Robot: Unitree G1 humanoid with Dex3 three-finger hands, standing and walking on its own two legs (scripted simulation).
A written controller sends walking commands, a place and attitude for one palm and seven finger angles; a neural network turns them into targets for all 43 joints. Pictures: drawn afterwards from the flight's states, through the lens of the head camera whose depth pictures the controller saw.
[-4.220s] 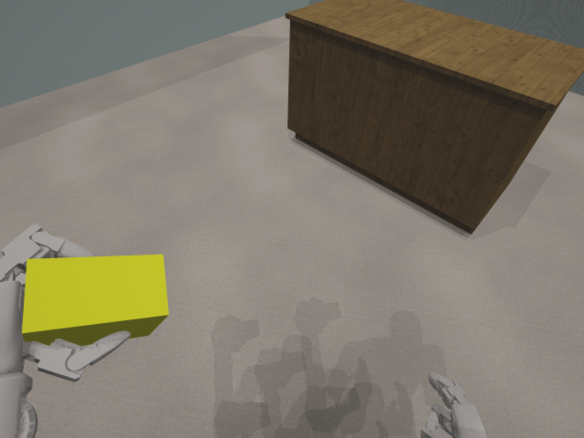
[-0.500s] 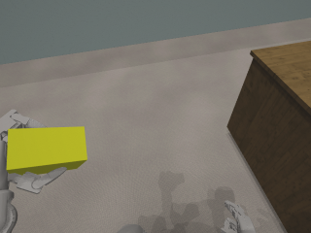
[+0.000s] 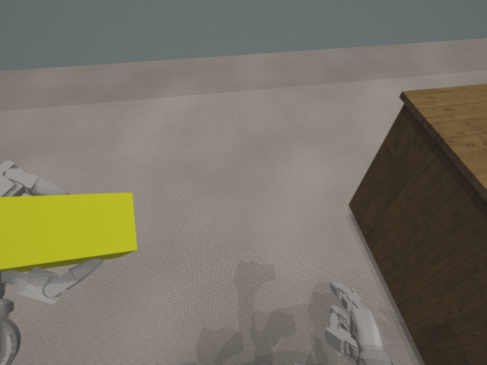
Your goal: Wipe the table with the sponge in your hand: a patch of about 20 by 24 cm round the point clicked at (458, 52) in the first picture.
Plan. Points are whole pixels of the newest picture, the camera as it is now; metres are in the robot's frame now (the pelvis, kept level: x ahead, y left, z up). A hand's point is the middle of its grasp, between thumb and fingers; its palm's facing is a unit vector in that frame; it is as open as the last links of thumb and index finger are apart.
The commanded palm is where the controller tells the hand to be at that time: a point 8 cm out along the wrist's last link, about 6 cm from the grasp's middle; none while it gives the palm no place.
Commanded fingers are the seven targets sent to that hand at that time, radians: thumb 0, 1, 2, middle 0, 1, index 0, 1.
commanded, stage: turn to face it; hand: left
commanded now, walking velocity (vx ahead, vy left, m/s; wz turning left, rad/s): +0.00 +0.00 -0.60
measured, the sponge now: (89, 231) +0.23 +0.21 +0.17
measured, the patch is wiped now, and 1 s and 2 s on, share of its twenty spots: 0.00 0.00 0.00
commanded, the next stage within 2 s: none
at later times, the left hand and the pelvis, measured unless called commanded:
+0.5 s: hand (134, 239) +0.21 +0.15 +0.18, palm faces +0.15 -0.89 -0.44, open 10.4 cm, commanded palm +0.18 +0.20 +0.18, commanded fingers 0.00 0.10 1.30 -1.20 -1.60 -1.20 -1.60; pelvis -0.06 -0.02 +0.00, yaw -17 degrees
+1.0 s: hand (262, 314) +0.16 +0.01 +0.17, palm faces -0.22 -0.81 -0.55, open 10.4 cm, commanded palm +0.14 +0.09 +0.18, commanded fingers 0.00 0.10 1.30 -1.20 -1.60 -1.20 -1.60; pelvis -0.16 -0.04 -0.01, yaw -36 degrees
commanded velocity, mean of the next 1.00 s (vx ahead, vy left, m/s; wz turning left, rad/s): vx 0.00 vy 0.00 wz -0.60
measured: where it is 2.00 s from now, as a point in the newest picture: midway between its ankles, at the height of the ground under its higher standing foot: outside the picture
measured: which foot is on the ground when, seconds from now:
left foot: down 0.00-0.10, up 0.12-0.52, down 0.54-0.84, up 0.86-1.00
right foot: up 0.00-0.06, down 0.08-0.54, up 0.56-0.82, down 0.84-1.00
